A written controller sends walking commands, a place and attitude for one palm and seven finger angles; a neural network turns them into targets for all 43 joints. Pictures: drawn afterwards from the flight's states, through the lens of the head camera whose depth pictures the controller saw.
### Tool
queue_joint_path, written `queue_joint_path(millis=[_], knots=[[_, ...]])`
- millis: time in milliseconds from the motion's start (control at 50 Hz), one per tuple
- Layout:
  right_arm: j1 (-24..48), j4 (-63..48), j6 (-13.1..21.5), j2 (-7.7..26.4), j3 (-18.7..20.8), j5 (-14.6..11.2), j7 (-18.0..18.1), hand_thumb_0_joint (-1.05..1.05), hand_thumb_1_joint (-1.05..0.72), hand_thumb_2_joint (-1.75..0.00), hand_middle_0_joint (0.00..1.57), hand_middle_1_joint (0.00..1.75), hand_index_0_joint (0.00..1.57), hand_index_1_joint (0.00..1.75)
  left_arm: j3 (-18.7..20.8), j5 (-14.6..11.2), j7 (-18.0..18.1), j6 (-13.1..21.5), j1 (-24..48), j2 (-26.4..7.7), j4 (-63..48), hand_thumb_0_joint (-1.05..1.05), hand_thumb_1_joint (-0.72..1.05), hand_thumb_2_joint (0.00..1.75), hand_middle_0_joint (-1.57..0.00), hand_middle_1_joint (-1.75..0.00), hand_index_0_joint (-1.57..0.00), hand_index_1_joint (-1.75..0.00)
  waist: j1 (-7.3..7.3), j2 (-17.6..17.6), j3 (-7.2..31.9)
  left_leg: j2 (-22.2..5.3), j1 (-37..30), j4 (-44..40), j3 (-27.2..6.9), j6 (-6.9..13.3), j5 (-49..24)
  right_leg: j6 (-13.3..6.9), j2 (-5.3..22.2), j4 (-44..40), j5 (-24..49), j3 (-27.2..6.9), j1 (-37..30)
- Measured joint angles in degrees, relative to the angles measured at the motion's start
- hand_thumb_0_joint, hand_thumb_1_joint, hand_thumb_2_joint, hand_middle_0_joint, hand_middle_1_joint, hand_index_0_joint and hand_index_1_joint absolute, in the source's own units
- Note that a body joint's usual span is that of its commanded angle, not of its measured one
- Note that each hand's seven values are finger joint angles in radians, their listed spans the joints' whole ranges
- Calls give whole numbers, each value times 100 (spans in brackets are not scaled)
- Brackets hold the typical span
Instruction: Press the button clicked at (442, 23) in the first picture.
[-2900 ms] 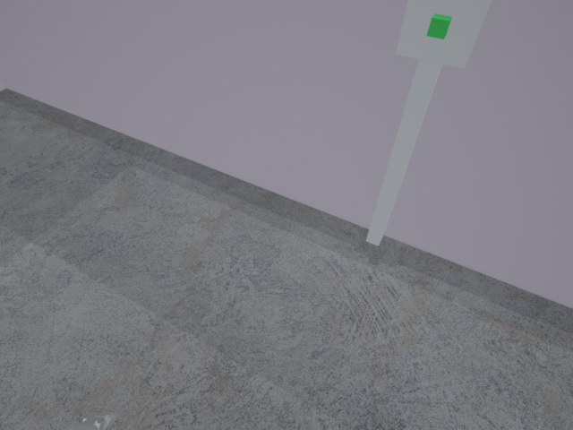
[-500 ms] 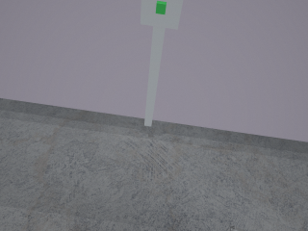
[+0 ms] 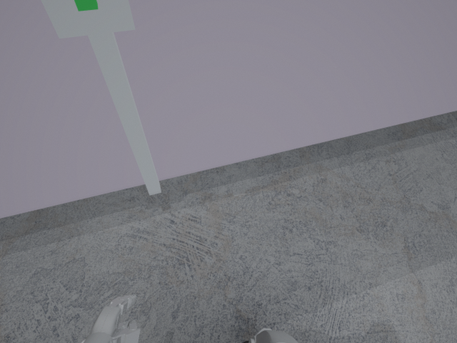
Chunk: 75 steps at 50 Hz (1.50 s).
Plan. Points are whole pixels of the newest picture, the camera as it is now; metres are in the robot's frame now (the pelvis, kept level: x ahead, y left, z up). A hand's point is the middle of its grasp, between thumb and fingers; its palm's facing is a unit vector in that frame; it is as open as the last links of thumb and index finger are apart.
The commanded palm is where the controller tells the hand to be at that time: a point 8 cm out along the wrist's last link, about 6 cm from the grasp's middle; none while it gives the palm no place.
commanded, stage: walk to a spot facing it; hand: left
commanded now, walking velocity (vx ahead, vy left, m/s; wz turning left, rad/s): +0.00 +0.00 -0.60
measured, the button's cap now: out of the picture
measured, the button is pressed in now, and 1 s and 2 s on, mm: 0 0 0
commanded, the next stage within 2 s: none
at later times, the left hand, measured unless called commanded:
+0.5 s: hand (97, 308) +0.20 +0.26 -0.15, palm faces -0.21 -0.95 -0.22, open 7.4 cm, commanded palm none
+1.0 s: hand (165, 266) +0.28 +0.13 -0.13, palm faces -0.57 -0.77 -0.27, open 7.4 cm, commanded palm none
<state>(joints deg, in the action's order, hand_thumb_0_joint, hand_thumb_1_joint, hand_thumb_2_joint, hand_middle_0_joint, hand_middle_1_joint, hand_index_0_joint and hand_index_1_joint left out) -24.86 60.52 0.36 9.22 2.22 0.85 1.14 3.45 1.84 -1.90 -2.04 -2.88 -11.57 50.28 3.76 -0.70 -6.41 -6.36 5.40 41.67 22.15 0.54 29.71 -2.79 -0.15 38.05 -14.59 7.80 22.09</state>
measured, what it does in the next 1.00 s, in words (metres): steps on the spot, turning right: left foot, then right foot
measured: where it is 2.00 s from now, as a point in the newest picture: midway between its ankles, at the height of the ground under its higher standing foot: outside the picture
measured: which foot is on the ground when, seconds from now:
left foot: up 0.00-0.34, down 0.36-0.82, up 0.84-1.00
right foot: down 0.00-0.38, up 0.40-0.80, down 0.82-1.00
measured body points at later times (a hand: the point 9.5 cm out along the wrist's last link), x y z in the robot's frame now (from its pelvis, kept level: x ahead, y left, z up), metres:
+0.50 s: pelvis +0.07 +0.07 +0.02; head +0.11 +0.09 +0.47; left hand +0.21 +0.31 -0.14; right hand +0.12 -0.20 -0.10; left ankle +0.12 +0.17 -0.71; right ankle -0.01 -0.05 -0.63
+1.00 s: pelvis +0.06 +0.04 +0.02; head +0.08 -0.01 +0.47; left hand +0.30 +0.17 -0.10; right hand -0.07 -0.20 -0.14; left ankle +0.14 +0.17 -0.64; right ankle +0.01 -0.04 -0.71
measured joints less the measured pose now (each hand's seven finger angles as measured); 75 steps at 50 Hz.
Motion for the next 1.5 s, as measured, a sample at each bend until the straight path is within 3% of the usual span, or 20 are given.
queue_joint_path(millis=[40,80,140,220,360,400,440,540,680,760,800,820,860,920,1040,1240,1280,1320,1400,1500], knots=[[137,-28,-129,42,6,-45,-21,1,-90,-90,21,30,20,30,-35,-77,83,182,-37,18,-41,0,90,89,-20,-30,-20,-30,-67,31,-65,-36,842,1928,-682,-254,233,-182,-73,190,-316,-90,3],[420,-127,-221,92,33,-36,-1,1,-90,-90,20,30,20,30,-56,-138,150,201,-187,18,-32,0,90,89,-20,-30,-20,-30,-103,72,-120,44,1483,3023,-1366,-359,97,-160,-175,131,-418,-224,-166],[899,-406,-260,140,49,10,3,1,-90,-90,20,30,20,30,-52,-129,222,109,-469,-12,122,0,90,89,-20,-30,-20,-30,-102,83,-6,-45,2121,3039,-1892,-495,-318,-51,-272,-288,-232,-479,-415],[1427,-802,-192,183,45,21,-14,1,-91,-90,20,30,19,30,-28,-74,198,5,-697,-43,281,0,90,89,-20,-30,-20,-30,-167,77,182,-137,2458,2011,-2128,-582,-691,26,-258,-530,-129,-815,-468],[1871,-1116,-36,255,4,-35,-17,1,-91,-90,20,30,20,30,105,-67,149,-75,-893,-153,180,1,90,89,-20,-30,-21,-30,-499,-24,305,210,1648,-397,-1935,-528,-1167,351,-242,-152,-384,-1371,-294],[1891,-1116,15,181,-34,-6,-14,1,-90,-90,20,30,20,30,179,-105,159,-136,-905,-269,158,1,90,89,-20,-30,-20,-30,-573,-219,303,284,1535,-492,-1722,-216,-1315,400,-201,427,-863,-1475,-91],[1848,-1137,24,145,-95,35,-33,1,-90,-90,20,30,20,30,231,-82,163,-179,-934,-329,173,1,90,89,-20,-30,-20,-30,-600,-202,320,163,1453,-465,-1578,-47,-1222,478,-265,1612,-1460,-1282,273],[1621,-1096,6,49,-130,65,-23,1,-90,-90,21,30,20,30,318,-69,51,-193,-994,-420,129,1,90,89,-20,-30,-20,-30,-573,-188,321,10,1024,-1051,-1249,3,-1400,658,-16,3175,-1064,-827,720],[1328,-897,-26,118,-2,69,-63,1,-90,-90,21,30,20,30,259,-75,-10,-291,-894,-268,122,1,91,89,-20,-30,-20,-30,-414,-11,240,-203,738,-1291,-723,-34,-1416,723,314,1984,-1119,-479,352],[1200,-753,-73,268,111,87,-103,1,-90,-90,21,30,20,30,189,-73,-18,-239,-714,-158,94,1,91,89,-20,-30,-20,-30,-265,132,159,-397,765,-1009,-423,-151,-1243,597,290,857,-1093,-293,-48],[1093,-700,-102,373,166,76,-118,1,-90,-90,21,30,20,30,148,-75,-15,-152,-644,-125,41,1,91,89,-20,-30,-20,-30,-225,209,160,-528,856,-669,-302,-250,-1064,484,230,27,-565,-198,-386],[1013,-696,-129,421,188,58,-128,1,-90,-90,21,30,20,30,118,-61,-1,-72,-627,-140,1,1,90,89,-20,-30,-20,-30,-217,203,192,-578,1001,-326,-317,-311,-934,333,231,-309,-113,-234,-505],[996,-628,-277,568,224,35,-93,1,-90,-90,21,30,20,30,59,-84,74,33,-518,-55,12,1,90,89,-20,-30,-20,-30,-179,387,141,-530,1476,760,-974,-424,-204,121,114,-32,-322,-246,-393],[1055,-538,-432,642,235,37,-39,1,-91,-90,20,30,19,30,28,-102,155,34,-514,22,1,0,90,89,-20,-30,-20,-30,-205,418,164,-229,2023,1951,-1647,-499,-180,42,16,-168,-472,-424,-455],[1248,-670,-353,556,171,51,-52,1,-91,-90,20,30,19,30,-12,-106,168,18,-565,5,85,0,90,89,-20,-30,-20,-30,-215,280,231,-4,2271,1818,-1934,-638,-735,27,-147,-747,-76,-825,-607],[1626,-969,-228,327,57,-37,-24,1,-90,-90,20,30,19,30,52,-82,157,-103,-696,-145,134,0,90,89,-20,-30,-21,-30,-415,-9,309,419,1462,-198,-1931,-499,-828,246,-419,-666,7,-1459,-411],[1630,-1020,-127,252,12,-27,-4,1,-90,-90,20,30,20,30,101,-122,160,-166,-711,-239,143,1,90,89,-20,-30,-21,-30,-419,-179,323,500,1221,-752,-1795,-200,-1149,300,-431,-337,-135,-1613,-233],[1607,-1059,-91,203,-59,10,-14,1,-90,-90,20,30,20,30,158,-104,147,-226,-730,-290,174,1,90,89,-20,-30,-20,-30,-456,-257,316,450,1180,-742,-1604,108,-1149,406,-438,689,-939,-1480,126],[1477,-1052,-48,127,-116,54,16,1,-90,-90,21,30,20,30,250,-43,38,-244,-797,-356,207,1,90,89,-20,-30,-20,-30,-457,-240,284,296,878,-1167,-1339,230,-1288,608,-243,2608,-960,-1079,644],[1278,-947,6,68,-87,39,29,1,-90,-90,21,30,20,30,270,-58,3,-279,-845,-347,243,1,90,89,-20,-30,-20,-30,-447,-166,258,142,638,-1495,-1021,248,-1405,789,99,2928,-799,-874,623]])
